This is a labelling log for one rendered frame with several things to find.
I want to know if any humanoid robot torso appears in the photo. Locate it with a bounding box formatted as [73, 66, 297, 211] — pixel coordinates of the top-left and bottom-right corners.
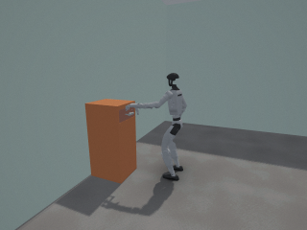
[167, 88, 183, 129]

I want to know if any left robot forearm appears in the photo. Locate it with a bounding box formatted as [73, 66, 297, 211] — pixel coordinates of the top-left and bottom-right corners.
[136, 102, 159, 109]

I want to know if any left robot upper arm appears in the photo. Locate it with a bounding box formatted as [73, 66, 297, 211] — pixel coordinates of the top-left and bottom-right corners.
[155, 90, 175, 108]

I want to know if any drawer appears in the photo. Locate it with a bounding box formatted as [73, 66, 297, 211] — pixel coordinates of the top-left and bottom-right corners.
[119, 107, 134, 123]

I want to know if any left robot hand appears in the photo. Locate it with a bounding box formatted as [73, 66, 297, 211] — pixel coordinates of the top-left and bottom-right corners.
[125, 103, 139, 115]

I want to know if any cabinet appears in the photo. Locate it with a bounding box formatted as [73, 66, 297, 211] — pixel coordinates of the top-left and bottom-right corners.
[84, 99, 137, 184]

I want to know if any right robot upper arm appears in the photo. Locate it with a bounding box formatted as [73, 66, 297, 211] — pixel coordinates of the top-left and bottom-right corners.
[179, 89, 187, 109]

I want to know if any right robot foot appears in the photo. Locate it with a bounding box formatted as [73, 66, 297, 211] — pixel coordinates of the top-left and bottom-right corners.
[173, 165, 183, 172]

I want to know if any right robot forearm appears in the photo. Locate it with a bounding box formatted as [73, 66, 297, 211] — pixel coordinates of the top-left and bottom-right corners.
[178, 107, 186, 118]

